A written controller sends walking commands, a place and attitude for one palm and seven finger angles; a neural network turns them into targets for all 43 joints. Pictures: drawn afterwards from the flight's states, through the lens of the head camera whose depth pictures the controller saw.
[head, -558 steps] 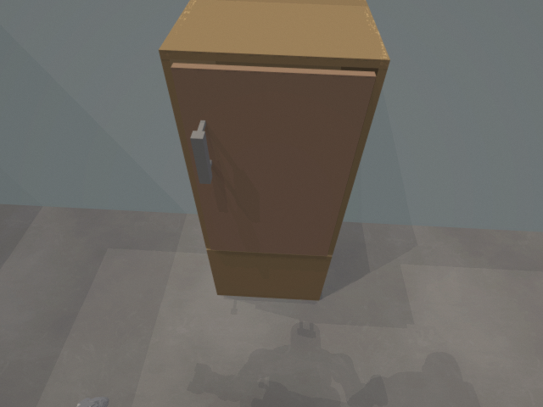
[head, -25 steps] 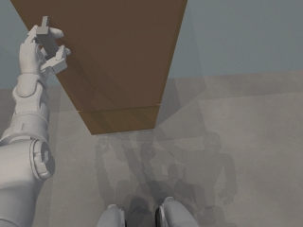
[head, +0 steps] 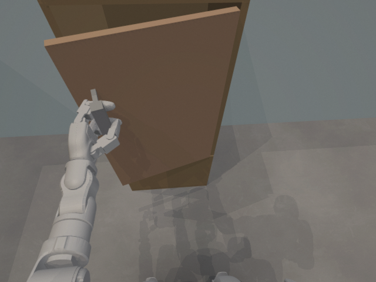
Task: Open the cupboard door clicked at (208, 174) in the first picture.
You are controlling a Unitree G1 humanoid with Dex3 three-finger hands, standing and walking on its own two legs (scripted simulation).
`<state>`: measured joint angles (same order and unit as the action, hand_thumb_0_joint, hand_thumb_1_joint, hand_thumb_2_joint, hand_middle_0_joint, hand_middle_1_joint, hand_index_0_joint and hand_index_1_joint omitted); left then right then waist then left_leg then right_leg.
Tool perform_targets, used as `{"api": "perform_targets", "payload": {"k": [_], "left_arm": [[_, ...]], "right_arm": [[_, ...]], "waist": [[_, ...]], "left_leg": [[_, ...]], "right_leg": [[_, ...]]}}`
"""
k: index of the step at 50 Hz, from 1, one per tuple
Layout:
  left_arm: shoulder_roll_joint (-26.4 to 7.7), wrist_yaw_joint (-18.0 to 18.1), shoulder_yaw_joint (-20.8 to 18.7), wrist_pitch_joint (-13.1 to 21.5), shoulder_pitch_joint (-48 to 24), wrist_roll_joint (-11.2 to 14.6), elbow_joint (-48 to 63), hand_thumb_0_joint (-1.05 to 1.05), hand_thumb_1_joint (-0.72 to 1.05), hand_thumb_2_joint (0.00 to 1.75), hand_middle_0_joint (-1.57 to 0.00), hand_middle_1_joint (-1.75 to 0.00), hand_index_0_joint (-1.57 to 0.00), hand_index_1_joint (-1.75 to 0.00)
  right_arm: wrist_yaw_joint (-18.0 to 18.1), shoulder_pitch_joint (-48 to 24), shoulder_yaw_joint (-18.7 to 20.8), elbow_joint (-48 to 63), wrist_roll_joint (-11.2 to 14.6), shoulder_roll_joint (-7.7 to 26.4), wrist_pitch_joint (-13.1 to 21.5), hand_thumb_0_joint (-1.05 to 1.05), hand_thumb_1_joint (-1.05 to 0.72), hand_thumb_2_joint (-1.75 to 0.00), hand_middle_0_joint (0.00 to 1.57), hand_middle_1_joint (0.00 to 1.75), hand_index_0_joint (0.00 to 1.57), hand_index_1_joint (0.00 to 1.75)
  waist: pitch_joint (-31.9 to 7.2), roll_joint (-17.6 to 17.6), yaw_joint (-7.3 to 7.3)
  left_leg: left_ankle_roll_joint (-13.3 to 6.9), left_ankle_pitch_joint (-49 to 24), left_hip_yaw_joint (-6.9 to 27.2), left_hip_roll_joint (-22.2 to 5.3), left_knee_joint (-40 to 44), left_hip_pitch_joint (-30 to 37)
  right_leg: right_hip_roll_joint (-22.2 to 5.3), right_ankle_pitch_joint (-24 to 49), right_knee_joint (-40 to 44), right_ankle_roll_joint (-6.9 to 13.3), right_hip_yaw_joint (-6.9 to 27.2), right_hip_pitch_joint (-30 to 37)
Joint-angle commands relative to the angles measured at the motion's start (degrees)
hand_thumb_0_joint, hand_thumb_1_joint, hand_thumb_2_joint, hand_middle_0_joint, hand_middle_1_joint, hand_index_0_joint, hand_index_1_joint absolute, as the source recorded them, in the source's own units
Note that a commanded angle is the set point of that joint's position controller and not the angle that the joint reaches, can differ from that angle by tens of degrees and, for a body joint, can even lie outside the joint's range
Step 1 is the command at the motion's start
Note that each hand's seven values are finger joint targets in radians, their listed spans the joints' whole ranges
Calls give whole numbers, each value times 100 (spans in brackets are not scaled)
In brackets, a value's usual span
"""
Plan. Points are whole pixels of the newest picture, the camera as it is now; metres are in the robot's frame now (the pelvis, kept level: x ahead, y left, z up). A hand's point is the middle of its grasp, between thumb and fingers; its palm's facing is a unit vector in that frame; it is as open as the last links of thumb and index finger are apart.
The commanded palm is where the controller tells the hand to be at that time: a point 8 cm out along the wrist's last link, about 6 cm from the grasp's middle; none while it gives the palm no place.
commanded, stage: pull the door open along its arc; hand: left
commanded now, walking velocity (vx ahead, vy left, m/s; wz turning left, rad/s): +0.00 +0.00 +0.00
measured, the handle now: (103, 117) +0.46 +0.19 +0.06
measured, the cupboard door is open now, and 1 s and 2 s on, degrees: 16 47 49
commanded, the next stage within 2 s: open thumb and fingers to let go in 0.48 s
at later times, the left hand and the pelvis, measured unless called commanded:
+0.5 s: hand (172, 189) +0.28 +0.03 +0.07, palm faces +0.32 -0.95 -0.04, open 6.5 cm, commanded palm +0.22 +0.06 +0.06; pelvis +0.00 -0.04 +0.00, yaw +4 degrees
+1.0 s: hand (171, 185) +0.29 +0.03 +0.07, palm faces +0.44 -0.90 -0.04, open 10.7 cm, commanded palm +0.24 +0.07 +0.06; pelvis -0.02 -0.06 +0.00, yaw +6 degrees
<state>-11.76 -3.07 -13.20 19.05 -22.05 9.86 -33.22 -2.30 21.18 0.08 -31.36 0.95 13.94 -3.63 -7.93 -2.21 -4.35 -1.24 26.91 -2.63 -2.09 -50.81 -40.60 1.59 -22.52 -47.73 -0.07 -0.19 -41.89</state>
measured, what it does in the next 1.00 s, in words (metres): shifts its weight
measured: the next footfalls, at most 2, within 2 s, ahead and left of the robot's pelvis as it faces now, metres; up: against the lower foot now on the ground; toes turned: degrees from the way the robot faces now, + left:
none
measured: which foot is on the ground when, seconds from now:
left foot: down 0.00-1.00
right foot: down 0.00-1.00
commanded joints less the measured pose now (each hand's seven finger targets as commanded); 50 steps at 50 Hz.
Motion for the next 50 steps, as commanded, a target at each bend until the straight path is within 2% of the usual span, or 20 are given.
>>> {"api": "perform_targets", "payload": {"k": [1,5,6,7,8,11,12,13,16,21,23,27,29,31,34,39,41,44,47,50], "left_arm": [[132,1586,51,275,-153,-94,2122,0,90,90,-40,-135,-40,-135],[1114,2782,989,149,334,-820,3006,0,90,90,-40,-135,-40,-135],[1205,3064,1037,85,483,-924,3159,0,90,90,-40,-135,-40,-135],[1381,3307,1303,-11,533,-1148,3121,0,90,90,-40,-135,-40,-135],[1590,3531,1538,-101,426,-1328,3226,0,90,90,-40,-135,-40,-135],[2003,3810,2183,-344,573,-1795,3378,0,90,90,-40,-135,-40,-135],[2081,3821,2306,-418,736,-1866,3387,0,90,90,-40,-135,-40,-135],[2169,3834,2443,-463,747,-1922,3522,0,90,90,-40,-135,-40,-135],[2598,3774,2868,-605,1320,-1739,3854,0,90,90,-40,-135,-40,-135],[3011,3627,3362,-861,2582,-1572,4522,0,90,90,-40,-135,-40,-135],[2898,3596,3276,-988,3006,-1531,4654,0,90,90,-40,-135,-40,-135],[2601,3831,2904,-1048,2154,-1596,4395,0,90,90,-40,-135,-40,-135],[2316,3966,2599,-974,1202,-1621,4138,0,90,90,-40,-135,-40,-135],[2343,3979,2546,-898,1210,-1646,3822,0,76,84,-39,-134,-39,-134],[2300,3865,2502,-774,1356,-1567,3787,0,55,75,-38,-131,-38,-131],[2283,3716,2628,-507,903,-1633,3658,0,20,60,-35,-127,-35,-127],[2249,3671,2578,-428,986,-1609,3504,0,6,54,-34,-126,-34,-126],[2076,3647,2428,-352,753,-1577,3401,0,-15,45,-32,-124,-32,-124],[2105,3714,2421,-299,509,-1617,3237,0,-36,36,-31,-122,-31,-122],[2205,3749,2438,-261,600,-1587,3201,0,-50,30,-30,-120,-30,-120]], "right_arm": [[-73,-111,314,639,-163,595,396,0,-90,-90,20,30,20,30],[-165,-451,322,706,-337,429,436,0,-90,-90,20,30,20,30],[-164,-543,318,720,-364,409,428,0,-90,-90,20,30,20,30],[-149,-620,308,703,-410,402,402,0,-90,-90,20,30,20,30],[-136,-763,298,723,-439,366,381,0,-90,-90,20,30,20,30],[-51,-968,277,752,-511,280,308,0,-90,-90,20,30,20,30],[-8,-1000,270,783,-524,260,295,0,-90,-90,20,30,20,30],[25,-1097,268,804,-521,227,278,0,-90,-90,20,30,20,30],[49,-1342,201,871,-456,113,273,0,-90,-90,20,30,20,30],[-39,-1641,104,1009,-386,2,360,0,-90,-90,20,30,20,30],[-61,-1724,60,1024,-366,-19,364,0,-90,-90,20,30,20,30],[48,-1791,30,881,-437,-15,381,0,-90,-90,20,30,20,30],[132,-1811,22,740,-479,8,398,0,-90,-90,20,30,20,30],[189,-1796,36,684,-508,-16,438,0,-90,-90,20,30,20,30],[228,-1689,94,677,-482,-3,463,0,-90,-90,20,30,20,30],[251,-1584,144,584,-477,52,510,0,-90,-90,20,30,20,30],[258,-1546,161,585,-483,74,548,0,-90,-90,20,30,20,30],[292,-1582,167,559,-454,86,532,0,-90,-90,20,30,20,30],[306,-1571,179,522,-464,91,552,0,-90,-90,20,30,20,30],[288,-1550,193,549,-472,79,576,0,-90,-90,20,30,20,30]], "waist": [[-1934,190,420],[-1893,112,426],[-1901,196,463],[-1752,483,383],[-1679,355,371],[-1556,439,293],[-1508,642,290],[-1530,534,295],[-1503,473,346],[-1332,490,411],[-1170,447,472],[-939,657,385],[-839,660,291],[-968,802,343],[-1219,1017,383],[-1185,892,238],[-1207,1039,256],[-1186,917,278],[-1140,899,275],[-1305,881,332]], "left_leg": [[160,-3222,170,123,493,1057],[180,-3272,189,112,443,1235],[192,-3128,210,116,466,1196],[177,-2909,258,113,471,1095],[174,-2707,254,126,496,1072],[154,-2420,260,147,496,1108],[129,-2328,278,152,509,1107],[129,-2262,256,165,508,1149],[117,-2222,256,215,533,1316],[123,-2145,291,250,535,1346],[137,-2072,295,274,552,1308],[152,-1623,346,346,438,1063],[140,-1379,349,386,335,918],[140,-1239,352,421,312,836],[146,-1290,356,418,385,804],[112,-1152,369,390,367,731],[108,-1071,380,391,349,636],[104,-970,358,398,372,587],[85,-931,366,389,395,633],[90,-1027,327,389,413,664]], "right_leg": [[44,2745,104,115,-390,1673],[-29,2674,56,151,-394,1666],[-43,2598,48,167,-404,1737],[-39,2487,78,171,-401,1699],[-73,2352,76,173,-393,1635],[-109,2199,145,209,-383,1613],[-108,2150,217,216,-377,1656],[-130,2143,235,220,-349,1686],[-132,2228,348,237,-366,1898],[-184,2470,428,200,-377,2118],[-226,2611,500,182,-338,2187],[-320,2215,682,104,-131,1942],[-406,1901,764,42,45,1695],[-481,1725,880,-13,249,1776],[-544,2056,917,-59,350,2121],[-617,1805,964,-79,484,2006],[-638,1714,986,-109,533,2016],[-669,1392,1071,-85,631,2009],[-607,1053,1072,-29,542,1845],[-567,1243,961,-15,444,1908]]}}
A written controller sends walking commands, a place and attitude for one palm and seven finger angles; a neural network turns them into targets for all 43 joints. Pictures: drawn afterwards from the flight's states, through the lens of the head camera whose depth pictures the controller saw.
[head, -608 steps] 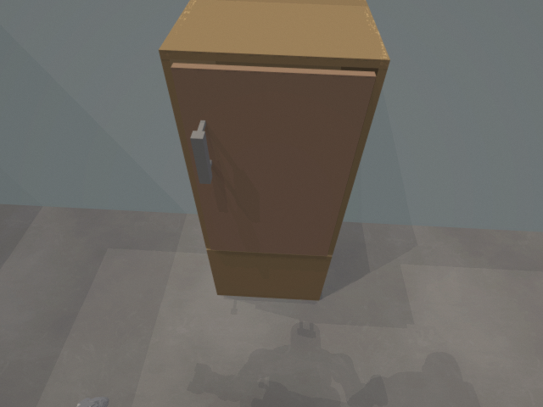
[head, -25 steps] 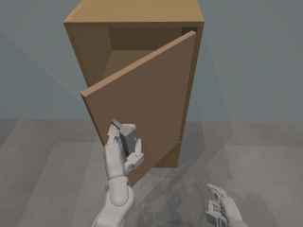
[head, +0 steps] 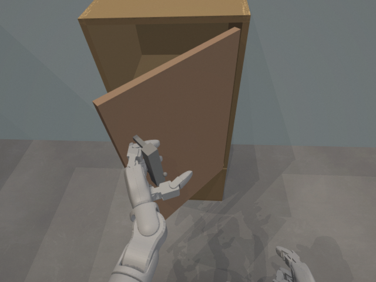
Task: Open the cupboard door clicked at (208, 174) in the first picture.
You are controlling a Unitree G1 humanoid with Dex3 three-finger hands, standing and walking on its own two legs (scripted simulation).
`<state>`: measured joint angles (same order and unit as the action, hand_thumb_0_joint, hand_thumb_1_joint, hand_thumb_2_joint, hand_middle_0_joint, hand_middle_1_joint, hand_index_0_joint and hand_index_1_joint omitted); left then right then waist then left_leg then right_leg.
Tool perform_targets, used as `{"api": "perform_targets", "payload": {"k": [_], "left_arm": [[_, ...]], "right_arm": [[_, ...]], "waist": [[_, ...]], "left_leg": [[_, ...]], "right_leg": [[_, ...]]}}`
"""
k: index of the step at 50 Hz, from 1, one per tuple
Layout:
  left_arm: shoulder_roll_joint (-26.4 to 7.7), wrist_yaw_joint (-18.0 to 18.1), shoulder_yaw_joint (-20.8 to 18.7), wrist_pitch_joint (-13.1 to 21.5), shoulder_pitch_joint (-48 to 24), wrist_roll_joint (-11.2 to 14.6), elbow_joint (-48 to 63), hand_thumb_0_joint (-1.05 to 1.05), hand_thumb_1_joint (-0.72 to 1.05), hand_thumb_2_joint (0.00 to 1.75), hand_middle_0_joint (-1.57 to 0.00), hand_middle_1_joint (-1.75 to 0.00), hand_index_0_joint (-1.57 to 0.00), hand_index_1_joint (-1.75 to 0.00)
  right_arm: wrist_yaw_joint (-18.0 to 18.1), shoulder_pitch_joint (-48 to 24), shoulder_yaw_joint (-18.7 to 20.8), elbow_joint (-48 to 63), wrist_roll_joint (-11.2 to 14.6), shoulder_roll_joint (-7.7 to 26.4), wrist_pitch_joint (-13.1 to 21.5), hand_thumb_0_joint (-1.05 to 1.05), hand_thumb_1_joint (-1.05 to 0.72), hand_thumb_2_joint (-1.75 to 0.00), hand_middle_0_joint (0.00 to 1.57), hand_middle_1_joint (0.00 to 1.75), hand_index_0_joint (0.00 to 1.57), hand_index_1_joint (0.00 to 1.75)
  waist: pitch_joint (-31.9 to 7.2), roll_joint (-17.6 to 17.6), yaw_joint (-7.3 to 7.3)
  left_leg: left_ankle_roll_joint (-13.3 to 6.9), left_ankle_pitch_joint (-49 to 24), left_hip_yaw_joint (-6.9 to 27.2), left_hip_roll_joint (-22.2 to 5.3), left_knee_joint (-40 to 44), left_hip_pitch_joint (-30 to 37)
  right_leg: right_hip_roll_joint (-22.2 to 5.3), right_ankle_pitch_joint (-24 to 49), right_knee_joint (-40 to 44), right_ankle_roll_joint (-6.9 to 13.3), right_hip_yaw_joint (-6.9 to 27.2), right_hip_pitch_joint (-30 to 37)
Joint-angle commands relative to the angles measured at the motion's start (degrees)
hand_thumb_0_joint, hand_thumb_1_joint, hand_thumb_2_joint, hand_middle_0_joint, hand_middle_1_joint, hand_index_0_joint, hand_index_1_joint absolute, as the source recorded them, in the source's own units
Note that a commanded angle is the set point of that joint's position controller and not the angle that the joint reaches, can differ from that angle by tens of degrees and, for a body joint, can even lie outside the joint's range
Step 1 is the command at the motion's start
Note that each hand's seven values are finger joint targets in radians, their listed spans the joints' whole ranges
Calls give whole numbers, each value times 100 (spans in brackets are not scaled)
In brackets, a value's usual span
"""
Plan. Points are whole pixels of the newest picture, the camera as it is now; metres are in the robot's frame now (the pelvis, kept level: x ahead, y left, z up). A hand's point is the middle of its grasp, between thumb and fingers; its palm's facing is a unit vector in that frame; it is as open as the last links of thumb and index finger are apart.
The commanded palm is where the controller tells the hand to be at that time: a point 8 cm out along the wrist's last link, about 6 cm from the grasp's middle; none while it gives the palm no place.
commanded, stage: open thumb and fingers to let go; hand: left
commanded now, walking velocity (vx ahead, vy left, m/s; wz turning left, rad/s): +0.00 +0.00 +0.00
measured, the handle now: (148, 160) +0.36 +0.10 +0.06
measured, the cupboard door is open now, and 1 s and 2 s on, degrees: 47 49 49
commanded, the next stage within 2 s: slide the hand sideways off the handle in 0.40 s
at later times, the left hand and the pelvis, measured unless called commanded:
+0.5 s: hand (162, 172) +0.33 +0.07 +0.07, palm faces +0.29 -0.96 -0.04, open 14.8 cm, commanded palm +0.28 +0.10 +0.06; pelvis -0.01 +0.03 -0.01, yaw -1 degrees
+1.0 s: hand (160, 194) +0.28 +0.07 +0.07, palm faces -0.11 -0.99 +0.00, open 16.3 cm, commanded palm +0.25 +0.13 +0.06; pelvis +0.00 +0.05 +0.00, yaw -3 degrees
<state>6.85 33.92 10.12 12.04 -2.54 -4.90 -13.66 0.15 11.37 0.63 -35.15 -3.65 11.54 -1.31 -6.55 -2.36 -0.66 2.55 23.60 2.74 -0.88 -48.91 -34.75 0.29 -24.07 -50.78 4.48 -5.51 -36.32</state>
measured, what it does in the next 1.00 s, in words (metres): stands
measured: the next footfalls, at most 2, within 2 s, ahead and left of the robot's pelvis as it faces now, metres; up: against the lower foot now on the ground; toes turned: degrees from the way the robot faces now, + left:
none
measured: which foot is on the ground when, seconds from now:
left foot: down 0.00-1.00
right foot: down 0.00-1.00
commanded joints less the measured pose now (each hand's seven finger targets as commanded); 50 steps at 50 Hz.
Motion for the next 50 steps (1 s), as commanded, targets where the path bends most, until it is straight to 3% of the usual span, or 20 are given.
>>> {"api": "perform_targets", "payload": {"k": [1,9,19,21,25,26,27,28,30,31,32,33,35,37,38,41,42,45,49,50], "left_arm": [[399,70,142,445,-1336,-121,1214,0,-50,30,-30,-120,-30,-120],[460,268,134,367,-1991,-124,866,0,-50,30,-23,-80,-23,-80],[895,373,435,252,-2196,-217,680,0,-50,30,-15,-30,-15,-30],[1066,366,574,204,-2205,-200,682,0,-50,30,-15,-30,-15,-30],[1006,409,503,144,-2422,-169,716,0,-50,30,-15,-30,-15,-30],[484,-824,1817,367,-2130,-817,841,0,-50,30,-15,-30,-15,-30],[98,-1508,1416,642,-2375,-603,1238,0,-50,30,-15,-30,-15,-30],[15,-2021,1442,808,-2251,-465,1320,0,-50,30,-15,-30,-15,-30],[-109,-2801,1347,969,-2311,-16,1369,0,-50,30,-15,-30,-15,-30],[-122,-2960,1175,950,-2291,253,1361,0,-50,30,-15,-30,-15,-30],[2,-3000,1120,871,-2263,490,1326,0,-50,30,-15,-30,-15,-30],[129,-2939,1040,792,-2170,693,1211,0,-50,30,-15,-30,-15,-30],[73,-2697,750,653,-2061,849,1192,0,-50,30,-15,-30,-15,-30],[-199,-2417,456,600,-1825,750,1247,0,-50,30,-15,-30,-15,-30],[-165,-2327,465,623,-1623,674,1409,0,-50,30,-15,-30,-15,-30],[-163,-2188,556,725,-956,433,1673,0,-50,30,-15,-30,-15,-30],[-303,-2187,481,732,-642,379,1694,0,-50,30,-15,-30,-15,-30],[-391,-2217,475,772,-386,302,2047,0,-50,30,-15,-30,-15,-30],[-570,-2274,398,701,243,248,2337,0,-50,30,-15,-30,-15,-30],[-482,-2314,518,693,227,259,2535,0,-50,30,-15,-30,-15,-30]], "right_arm": [[31,-528,136,936,-13,323,352,0,-90,-90,20,30,20,30],[28,-631,98,897,-12,346,366,0,-90,-90,20,30,20,30],[-83,-628,122,905,-27,352,337,0,-90,-90,20,30,20,30],[-117,-661,107,924,-16,340,342,0,-90,-90,20,30,20,30],[-125,-710,100,900,-10,345,325,0,-90,-90,20,30,20,30],[-123,-134,136,775,14,553,249,0,-90,-90,20,30,20,30],[-95,-87,198,1002,95,567,248,0,-90,-90,20,30,20,30],[-65,-116,165,1096,134,535,293,0,-90,-90,20,30,20,30],[12,-114,88,1255,255,539,387,0,-90,-90,20,30,20,30],[53,-168,54,1324,326,528,434,0,-90,-90,20,30,20,30],[70,-210,14,1370,376,532,476,0,-90,-90,20,30,20,30],[80,-251,-15,1403,408,525,519,0,-90,-90,20,30,20,30],[78,-272,-31,1420,414,563,567,0,-90,-90,20,30,20,30],[49,-238,-9,1438,370,601,587,0,-90,-90,20,30,20,30],[16,-222,9,1488,339,578,597,0,-90,-90,20,30,20,30],[-101,-158,37,1577,298,551,605,0,-90,-90,20,30,20,30],[-124,-152,48,1618,297,580,585,0,-90,-90,20,30,20,30],[-145,-167,38,1710,288,554,545,0,-90,-90,20,30,20,30],[-118,-131,36,1809,296,549,492,0,-90,-90,20,30,20,30],[-111,-146,29,1838,305,537,500,0,-90,-90,20,30,20,30]], "waist": [[-1471,961,-30],[-1211,836,-88],[-1462,631,-64],[-1359,591,-68],[-1451,597,-66],[-1132,1021,-584],[-1602,667,-410],[-1724,471,-339],[-1462,360,-365],[-1331,327,-333],[-1160,257,-316],[-978,410,-295],[-956,569,-208],[-1111,748,-78],[-1284,697,-21],[-1285,616,37],[-1298,712,116],[-1150,525,103],[-1014,613,112],[-961,467,53]], "left_leg": [[-291,-741,-206,264,248,101],[-326,-540,-244,258,290,184],[-289,-937,-165,171,292,383],[-283,-895,-156,172,296,365],[-280,-818,-136,173,285,364],[-403,-956,-139,159,201,513],[-422,-1175,-138,185,151,579],[-432,-1191,-165,196,119,674],[-440,-799,-112,215,212,668],[-417,-524,-83,207,296,660],[-395,-330,-34,200,400,670],[-375,-142,6,191,489,606],[-345,34,28,197,608,540],[-340,-141,19,201,642,502],[-345,-368,-37,198,616,566],[-332,-695,-119,168,543,532],[-330,-774,-113,163,554,466],[-331,-691,-200,161,513,386],[-338,-674,-226,160,495,325],[-343,-669,-226,164,473,354]], "right_leg": [[-403,1432,1213,-452,890,1358],[-251,603,1222,-350,650,903],[-61,936,735,-213,227,691],[-47,868,719,-204,186,619],[-37,736,693,-204,184,571],[-70,1351,658,-222,345,390],[-111,1686,537,-164,373,575],[-119,1777,477,-174,391,648],[-98,1347,580,-195,386,540],[-71,965,666,-204,359,470],[-42,666,719,-201,311,399],[-20,432,759,-225,250,339],[-9,203,800,-251,209,379],[-10,302,760,-240,203,558],[-21,511,718,-235,220,669],[-23,876,618,-212,219,749],[-17,933,606,-190,229,863],[-32,939,597,-199,282,821],[-25,982,610,-207,298,861],[-27,998,609,-215,306,792]]}}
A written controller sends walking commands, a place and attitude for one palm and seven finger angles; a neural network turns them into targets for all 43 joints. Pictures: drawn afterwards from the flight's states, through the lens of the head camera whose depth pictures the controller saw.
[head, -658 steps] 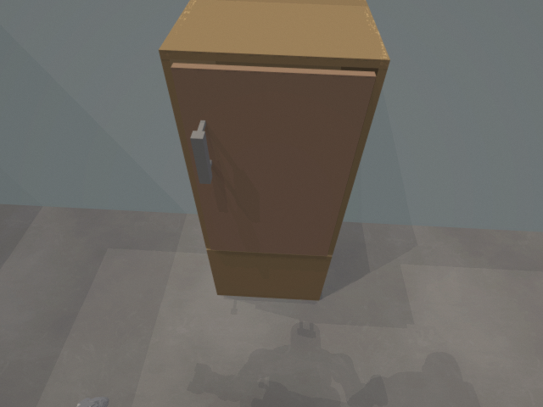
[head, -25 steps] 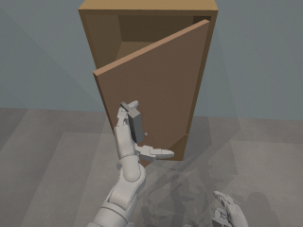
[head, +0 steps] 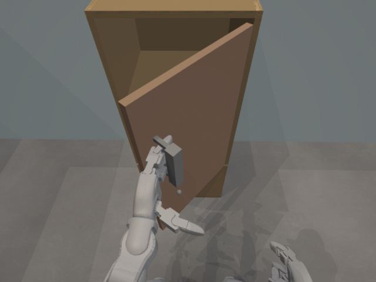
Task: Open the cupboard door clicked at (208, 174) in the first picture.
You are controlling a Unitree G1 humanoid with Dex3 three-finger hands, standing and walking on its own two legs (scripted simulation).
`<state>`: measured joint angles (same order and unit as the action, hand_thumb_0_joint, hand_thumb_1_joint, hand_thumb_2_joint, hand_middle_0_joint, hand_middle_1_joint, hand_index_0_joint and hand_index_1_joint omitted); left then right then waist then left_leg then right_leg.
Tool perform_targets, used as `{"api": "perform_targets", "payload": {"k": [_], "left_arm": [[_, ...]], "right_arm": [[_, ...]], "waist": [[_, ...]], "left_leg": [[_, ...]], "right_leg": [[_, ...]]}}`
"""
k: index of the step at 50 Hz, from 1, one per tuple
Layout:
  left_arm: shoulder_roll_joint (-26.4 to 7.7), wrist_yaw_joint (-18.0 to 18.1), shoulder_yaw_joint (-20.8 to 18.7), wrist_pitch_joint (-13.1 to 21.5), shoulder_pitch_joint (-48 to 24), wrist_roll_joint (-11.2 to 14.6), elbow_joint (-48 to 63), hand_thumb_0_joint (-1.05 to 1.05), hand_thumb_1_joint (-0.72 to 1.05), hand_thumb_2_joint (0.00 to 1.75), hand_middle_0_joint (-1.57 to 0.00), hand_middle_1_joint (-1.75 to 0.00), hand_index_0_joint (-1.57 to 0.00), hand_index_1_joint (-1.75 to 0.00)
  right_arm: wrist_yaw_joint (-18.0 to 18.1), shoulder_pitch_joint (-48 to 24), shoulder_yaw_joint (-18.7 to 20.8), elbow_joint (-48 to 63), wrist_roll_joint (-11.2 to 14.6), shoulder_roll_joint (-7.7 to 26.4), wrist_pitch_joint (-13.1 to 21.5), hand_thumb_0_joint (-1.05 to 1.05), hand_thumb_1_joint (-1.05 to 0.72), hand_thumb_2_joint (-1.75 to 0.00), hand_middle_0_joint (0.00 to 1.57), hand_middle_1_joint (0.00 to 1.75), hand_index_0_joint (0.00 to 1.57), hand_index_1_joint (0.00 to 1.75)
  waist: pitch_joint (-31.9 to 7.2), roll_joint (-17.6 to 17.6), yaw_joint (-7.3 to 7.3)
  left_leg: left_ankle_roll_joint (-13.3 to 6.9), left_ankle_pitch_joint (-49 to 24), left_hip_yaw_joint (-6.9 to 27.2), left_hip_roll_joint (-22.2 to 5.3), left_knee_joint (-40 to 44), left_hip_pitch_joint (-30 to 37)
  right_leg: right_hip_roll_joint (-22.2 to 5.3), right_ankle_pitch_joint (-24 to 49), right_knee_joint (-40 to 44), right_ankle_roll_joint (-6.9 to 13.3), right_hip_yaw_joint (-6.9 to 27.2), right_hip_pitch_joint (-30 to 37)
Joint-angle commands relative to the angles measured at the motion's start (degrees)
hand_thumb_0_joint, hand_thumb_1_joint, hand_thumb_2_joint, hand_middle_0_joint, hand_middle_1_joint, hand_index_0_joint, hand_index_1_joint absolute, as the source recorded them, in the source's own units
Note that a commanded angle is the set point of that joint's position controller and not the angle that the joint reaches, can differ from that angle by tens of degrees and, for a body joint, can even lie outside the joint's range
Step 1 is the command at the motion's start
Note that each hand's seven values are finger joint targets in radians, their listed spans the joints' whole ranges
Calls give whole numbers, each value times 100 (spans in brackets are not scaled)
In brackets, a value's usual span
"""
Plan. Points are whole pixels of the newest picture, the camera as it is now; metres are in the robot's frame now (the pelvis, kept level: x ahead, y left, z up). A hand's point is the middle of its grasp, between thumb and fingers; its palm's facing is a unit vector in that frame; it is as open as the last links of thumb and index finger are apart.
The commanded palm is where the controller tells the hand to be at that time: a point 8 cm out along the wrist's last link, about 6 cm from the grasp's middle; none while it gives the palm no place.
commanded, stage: slide the hand sideways off the handle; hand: left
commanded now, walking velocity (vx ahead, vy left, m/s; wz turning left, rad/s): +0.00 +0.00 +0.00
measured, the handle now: (167, 161) +0.35 +0.06 +0.07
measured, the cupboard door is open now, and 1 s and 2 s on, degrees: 49 49 49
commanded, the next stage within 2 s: draw the hand back to the body in 0.70 s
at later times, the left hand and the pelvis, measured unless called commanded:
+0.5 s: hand (156, 215) +0.23 +0.07 +0.07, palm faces -0.02 -1.00 -0.03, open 16.2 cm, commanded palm +0.20 +0.14 +0.07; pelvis +0.02 -0.02 -0.01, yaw +2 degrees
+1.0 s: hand (124, 219) +0.22 +0.12 +0.08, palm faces +0.00 -1.00 -0.06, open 16.4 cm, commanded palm +0.19 +0.18 +0.09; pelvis +0.01 -0.01 -0.01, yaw +1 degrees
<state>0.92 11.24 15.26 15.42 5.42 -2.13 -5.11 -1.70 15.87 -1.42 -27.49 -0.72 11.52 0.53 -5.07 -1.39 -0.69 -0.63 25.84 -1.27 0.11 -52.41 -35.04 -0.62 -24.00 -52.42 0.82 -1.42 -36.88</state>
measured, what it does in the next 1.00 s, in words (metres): stands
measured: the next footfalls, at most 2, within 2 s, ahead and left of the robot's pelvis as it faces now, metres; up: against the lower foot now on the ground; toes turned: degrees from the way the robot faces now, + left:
none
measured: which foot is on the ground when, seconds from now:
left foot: down 0.00-1.00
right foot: down 0.00-1.00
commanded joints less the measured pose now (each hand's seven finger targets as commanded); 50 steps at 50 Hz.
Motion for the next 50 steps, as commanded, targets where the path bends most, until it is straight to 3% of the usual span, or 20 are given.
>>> {"api": "perform_targets", "payload": {"k": [1,5,8,18,22,24,30,33,36,40,42,44,46,48,50], "left_arm": [[102,-78,14,333,-396,0,1783,0,-50,30,-15,-30,-15,-30],[-56,-224,-68,329,162,104,2326,0,-50,30,-15,-30,-15,-30],[-92,-352,-21,307,472,132,2495,0,-50,30,-15,-30,-15,-30],[-464,-808,-430,312,1490,376,3016,0,-50,30,-15,-30,-15,-30],[-792,-968,-863,341,2076,527,3107,0,-50,30,-15,-30,-15,-30],[-938,-1062,-1066,391,2200,610,3195,0,-50,30,-15,-30,-15,-30],[-1071,-1419,-1298,610,2372,887,3330,0,-50,30,-15,-30,-15,-30],[-1011,-1652,-1180,744,2543,1003,3484,0,-50,30,-15,-30,-15,-30],[-984,-1756,-1025,748,2229,1039,3486,0,-50,30,-15,-30,-15,-30],[-1163,-1627,-1237,598,2143,960,3278,0,-50,30,-15,-30,-15,-30],[-1480,-1504,-1561,499,2023,952,3531,0,-50,30,-15,-30,-15,-30],[-1522,-1432,-1746,392,2278,1034,3744,0,-50,30,-15,-30,-15,-30],[-1420,-1441,-1709,278,2404,1123,3867,0,-50,30,-15,-30,-15,-30],[-1317,-1489,-1580,160,2440,1178,3937,0,-50,30,-15,-30,-15,-30],[-1400,-1581,-1693,7,2521,1242,3752,0,-50,30,-15,-30,-15,-30]], "right_arm": [[83,-557,232,1094,17,541,314,0,-90,-90,20,30,20,30],[120,-509,244,1169,16,543,371,0,-90,-90,20,30,20,30],[137,-482,234,1201,30,546,412,0,-90,-90,20,30,20,30],[217,-400,240,1340,40,559,505,0,-90,-90,20,30,20,30],[251,-359,243,1354,53,569,532,0,-90,-90,20,30,20,30],[266,-329,250,1338,65,563,550,0,-90,-90,20,30,20,30],[331,-323,278,1318,91,619,670,0,-90,-90,20,30,20,30],[336,-339,305,1345,126,646,772,0,-90,-90,20,30,20,30],[366,-295,305,1336,142,703,852,0,-90,-90,20,30,20,30],[409,-284,316,1353,148,721,877,0,-90,-90,20,30,20,30],[430,-321,308,1383,167,714,855,0,-90,-90,20,30,20,30],[449,-325,292,1434,194,653,848,0,-90,-90,20,30,20,30],[447,-344,246,1437,233,629,852,0,-90,-90,20,30,20,30],[450,-381,216,1443,252,641,883,0,-90,-90,20,30,20,30],[469,-364,198,1379,266,679,892,0,-90,-90,20,30,20,30]], "waist": [[-1109,405,67],[-1247,491,58],[-1029,484,-28],[-1161,452,27],[-1218,528,115],[-1166,513,75],[-1081,530,6],[-1156,331,-3],[-998,332,-114],[-943,484,-59],[-1157,262,63],[-1405,227,180],[-1306,41,187],[-1153,137,123],[-801,253,73]], "left_leg": [[-27,-930,181,65,803,394],[-32,-1175,190,78,682,421],[-33,-1157,217,73,601,347],[-45,-1301,196,139,340,137],[-37,-1403,185,171,254,-46],[-22,-1358,174,171,195,-109],[-14,-1066,193,186,41,-336],[-22,-1109,212,191,-21,-333],[-37,-903,258,184,-60,-388],[-41,-668,254,170,-72,-508],[-48,-712,236,166,29,-371],[-53,-925,213,164,157,-167],[-41,-1091,210,158,313,-9],[-52,-1170,247,129,400,79],[-45,-990,266,104,490,63]], "right_leg": [[70,1036,764,150,-115,861],[72,1392,672,126,-105,954],[70,1413,634,98,-107,799],[47,1771,519,45,3,914],[2,2112,511,4,120,1148],[-28,2274,518,-46,192,1132],[-64,1842,576,-98,316,953],[-66,1798,497,-83,302,880],[-24,1243,492,-56,228,540],[2,626,550,-23,242,387],[21,542,596,16,256,594],[33,901,597,17,200,903],[66,1214,605,23,72,999],[92,1341,641,0,-18,983],[119,1131,777,-21,-53,861]]}}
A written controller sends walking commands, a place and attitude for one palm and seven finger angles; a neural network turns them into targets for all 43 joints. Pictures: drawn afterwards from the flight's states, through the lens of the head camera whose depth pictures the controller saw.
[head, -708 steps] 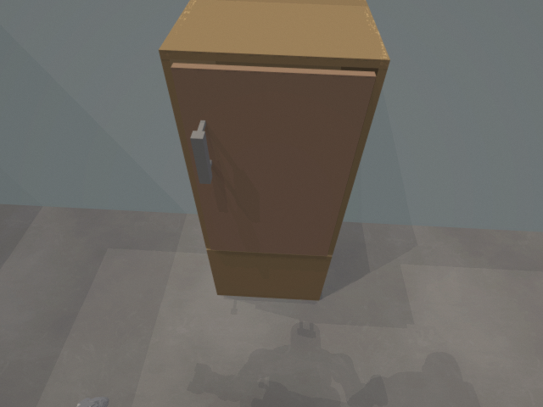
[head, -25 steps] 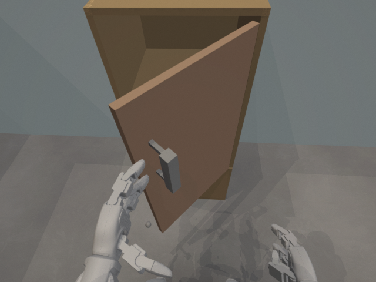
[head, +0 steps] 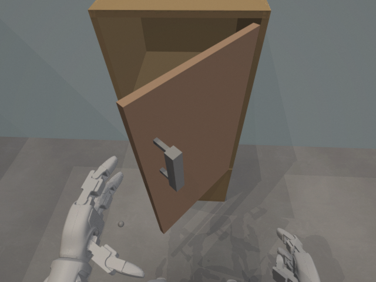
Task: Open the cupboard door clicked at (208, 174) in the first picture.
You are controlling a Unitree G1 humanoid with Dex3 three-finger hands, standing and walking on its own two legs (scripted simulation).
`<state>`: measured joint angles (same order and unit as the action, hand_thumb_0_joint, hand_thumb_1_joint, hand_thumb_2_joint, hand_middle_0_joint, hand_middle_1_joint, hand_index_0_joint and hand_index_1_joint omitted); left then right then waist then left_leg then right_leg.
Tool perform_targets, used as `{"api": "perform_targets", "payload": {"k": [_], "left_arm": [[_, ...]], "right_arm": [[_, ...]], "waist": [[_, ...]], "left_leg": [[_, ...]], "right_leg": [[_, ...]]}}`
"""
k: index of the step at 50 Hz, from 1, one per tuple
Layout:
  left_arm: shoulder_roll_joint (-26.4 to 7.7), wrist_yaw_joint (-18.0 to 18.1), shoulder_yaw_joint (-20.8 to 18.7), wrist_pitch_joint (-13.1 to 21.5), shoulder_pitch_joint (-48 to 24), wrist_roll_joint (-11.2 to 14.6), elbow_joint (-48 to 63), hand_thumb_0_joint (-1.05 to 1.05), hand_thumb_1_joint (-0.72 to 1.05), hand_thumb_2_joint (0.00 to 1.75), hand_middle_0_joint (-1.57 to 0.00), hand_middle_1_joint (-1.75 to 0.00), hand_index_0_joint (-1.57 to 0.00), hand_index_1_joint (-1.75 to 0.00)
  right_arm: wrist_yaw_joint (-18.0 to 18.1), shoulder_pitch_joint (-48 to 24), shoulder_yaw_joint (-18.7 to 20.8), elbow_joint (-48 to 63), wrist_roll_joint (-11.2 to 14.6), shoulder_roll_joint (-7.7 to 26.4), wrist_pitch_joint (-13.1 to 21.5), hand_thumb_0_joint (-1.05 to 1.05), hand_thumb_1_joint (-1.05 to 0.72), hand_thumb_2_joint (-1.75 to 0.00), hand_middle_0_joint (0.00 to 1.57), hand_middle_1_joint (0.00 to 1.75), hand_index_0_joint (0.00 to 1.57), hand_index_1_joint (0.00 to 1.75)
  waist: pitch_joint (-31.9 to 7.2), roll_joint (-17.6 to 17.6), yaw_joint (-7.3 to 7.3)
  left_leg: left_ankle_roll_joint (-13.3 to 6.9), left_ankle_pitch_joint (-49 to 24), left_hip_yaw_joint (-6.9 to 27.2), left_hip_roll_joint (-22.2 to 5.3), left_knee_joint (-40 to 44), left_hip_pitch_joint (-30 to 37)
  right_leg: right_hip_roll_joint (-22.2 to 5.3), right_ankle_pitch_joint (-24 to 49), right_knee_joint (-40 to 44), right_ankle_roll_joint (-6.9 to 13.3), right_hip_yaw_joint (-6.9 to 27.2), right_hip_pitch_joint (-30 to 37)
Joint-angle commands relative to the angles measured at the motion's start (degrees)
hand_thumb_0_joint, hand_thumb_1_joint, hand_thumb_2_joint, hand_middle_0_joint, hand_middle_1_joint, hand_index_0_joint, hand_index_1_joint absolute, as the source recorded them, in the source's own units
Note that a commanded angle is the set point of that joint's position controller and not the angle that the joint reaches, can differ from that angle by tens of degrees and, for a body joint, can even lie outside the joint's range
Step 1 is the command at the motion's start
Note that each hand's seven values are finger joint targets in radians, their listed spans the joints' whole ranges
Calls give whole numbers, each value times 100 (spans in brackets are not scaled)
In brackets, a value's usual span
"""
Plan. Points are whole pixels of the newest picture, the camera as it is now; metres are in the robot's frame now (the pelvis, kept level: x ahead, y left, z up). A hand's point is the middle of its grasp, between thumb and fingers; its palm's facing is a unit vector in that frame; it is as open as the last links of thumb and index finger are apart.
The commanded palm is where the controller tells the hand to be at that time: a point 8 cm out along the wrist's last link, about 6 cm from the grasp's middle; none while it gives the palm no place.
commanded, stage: draw the hand back to the body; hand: left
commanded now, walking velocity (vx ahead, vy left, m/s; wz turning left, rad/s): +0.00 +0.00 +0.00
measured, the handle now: (168, 164) +0.34 +0.07 +0.08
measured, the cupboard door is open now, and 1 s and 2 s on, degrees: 49 49 49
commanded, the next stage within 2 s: step back with the hand held close in 1.38 s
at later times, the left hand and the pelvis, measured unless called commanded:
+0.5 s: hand (56, 219) +0.19 +0.21 +0.15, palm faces +0.20 -0.93 -0.32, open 15.0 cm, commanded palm +0.15 +0.26 +0.17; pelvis +0.01 +0.02 +0.04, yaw +0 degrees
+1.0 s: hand out of the picture +0.20 +0.28 +0.22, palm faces +0.45 -0.79 -0.41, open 9.2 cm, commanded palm +0.15 +0.32 +0.23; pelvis +0.01 +0.02 +0.06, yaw +0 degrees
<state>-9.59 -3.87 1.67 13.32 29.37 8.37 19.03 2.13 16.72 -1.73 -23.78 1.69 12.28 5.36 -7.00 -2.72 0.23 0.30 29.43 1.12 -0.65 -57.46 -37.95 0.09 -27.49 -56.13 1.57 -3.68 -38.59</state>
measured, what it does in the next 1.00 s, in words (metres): rises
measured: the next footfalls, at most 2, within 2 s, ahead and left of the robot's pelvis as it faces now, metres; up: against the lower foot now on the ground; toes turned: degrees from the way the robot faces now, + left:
none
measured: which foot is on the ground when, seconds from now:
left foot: down 0.00-1.00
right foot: down 0.00-1.00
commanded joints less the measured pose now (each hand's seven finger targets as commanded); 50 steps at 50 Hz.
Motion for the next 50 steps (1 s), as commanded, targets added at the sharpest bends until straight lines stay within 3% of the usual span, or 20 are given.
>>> {"api": "perform_targets", "payload": {"k": [1,3,6,8,10,15,16,17,18,20,23,27,29,33,40,47,50], "left_arm": [[-387,-116,-329,174,33,193,1430,0,-50,30,-15,-30,-15,-30],[-354,-199,-284,65,30,221,1458,0,-50,30,-15,-30,-15,-30],[-568,-270,-575,-55,13,305,1605,0,-50,30,-15,-30,-15,-30],[-629,-298,-696,-59,121,334,1847,0,-50,30,-15,-30,-15,-30],[-666,-342,-792,-104,99,412,1889,0,-50,30,-15,-30,-15,-30],[-791,-503,-1006,-258,147,549,1976,0,-32,37,-16,-30,-16,-30],[-1687,189,-1191,-395,-11,-270,2440,0,-29,39,-16,-30,-16,-30],[-1427,520,-1232,-564,277,-344,2185,0,-26,40,-16,-30,-16,-30],[-1104,658,-961,-672,382,-435,2118,0,-22,42,-16,-30,-16,-30],[-1067,831,-919,-759,326,-546,2099,0,-15,45,-16,-30,-16,-30],[-1202,995,-1031,-759,110,-635,2072,0,-5,50,-17,-30,-17,-30],[-1455,1139,-1415,-741,12,-663,1899,0,9,55,-17,-30,-17,-30],[-1452,1160,-1507,-711,-101,-653,1864,0,17,58,-17,-30,-17,-30],[-1528,1181,-1705,-651,-278,-654,1860,0,31,64,-18,-30,-18,-30],[-1708,1179,-2184,-581,-374,-600,1639,0,55,75,-19,-30,-19,-30],[-2054,1185,-2739,-507,-725,-553,1615,0,80,86,-20,-30,-20,-30],[-2086,1186,-2887,-493,-807,-505,1521,0,90,90,-20,-30,-20,-30]], "right_arm": [[93,-460,225,1001,28,634,431,0,-90,-90,20,30,20,30],[99,-493,203,1026,32,654,477,0,-90,-90,20,30,20,30],[130,-465,191,989,38,664,529,0,-90,-90,20,30,20,30],[136,-483,188,998,51,645,565,0,-90,-90,20,30,20,30],[137,-454,174,950,69,642,593,0,-90,-90,20,30,20,30],[153,-502,156,851,101,672,669,0,-90,-90,20,30,20,30],[303,-516,162,869,7,626,590,0,-90,-90,20,30,20,30],[352,-538,119,785,-41,513,561,0,-90,-90,20,30,20,30],[354,-556,87,739,-46,517,518,0,-90,-90,20,30,20,30],[350,-592,75,635,-55,536,457,0,-90,-90,20,30,20,30],[376,-725,61,518,-89,570,457,0,-90,-90,20,30,20,30],[410,-918,38,302,-122,577,485,0,-90,-90,20,30,20,30],[419,-961,31,226,-134,559,495,0,-90,-90,20,30,20,30],[405,-1073,48,54,-157,575,554,0,-90,-90,20,30,20,30],[343,-1203,114,-165,-178,598,527,0,-90,-90,20,30,20,30],[328,-1295,180,-300,-184,624,469,0,-90,-90,20,30,20,30],[329,-1296,203,-339,-183,621,431,0,-90,-90,20,30,20,30]], "waist": [[-589,325,-45],[-428,358,-48],[-457,331,-3],[-673,62,91],[-560,62,74],[-480,-16,109],[-560,-35,326],[-301,203,248],[-115,94,202],[-26,-36,173],[62,157,160],[224,14,246],[296,74,243],[273,-147,282],[440,50,348],[364,-236,394],[396,-66,387]], "left_leg": [[-137,-1307,45,175,1036,414],[-143,-1228,82,163,1134,458],[-133,-1280,103,155,1221,609],[-119,-1606,101,156,1276,807],[-92,-1707,123,141,1336,887],[-73,-1890,163,123,1483,1098],[-120,-2040,114,49,1765,1150],[-122,-1928,79,75,1835,1168],[-127,-1964,72,54,1913,1273],[-117,-2166,98,8,2081,1546],[-136,-2083,97,-5,2374,1846],[-127,-2056,77,3,2770,2127],[-120,-2146,57,-1,2937,2271],[-87,-2411,62,-22,3221,2591],[-69,-2733,8,-41,3546,2802],[-73,-2949,-55,-18,3652,3033],[-93,-2933,-79,-15,3691,3075]], "right_leg": [[51,1395,1177,-92,166,1007],[53,1235,1247,-94,123,992],[67,1268,1292,-80,72,1080],[70,1572,1214,-47,16,1272],[91,1688,1236,-52,-46,1261],[104,1833,1350,-46,-94,1400],[-63,1833,1657,17,222,1736],[-72,1767,1853,2,200,1743],[-86,1761,1911,-18,164,1759],[-81,1815,2052,-33,98,1855],[-76,1740,2341,-48,94,2101],[-84,1714,2695,-19,82,2514],[-78,1796,2818,-34,58,2665],[-78,1946,3020,-27,67,2971],[-40,2261,3308,-29,62,3328],[-40,2527,3503,-12,128,3559],[-32,2560,3563,-33,132,3584]]}}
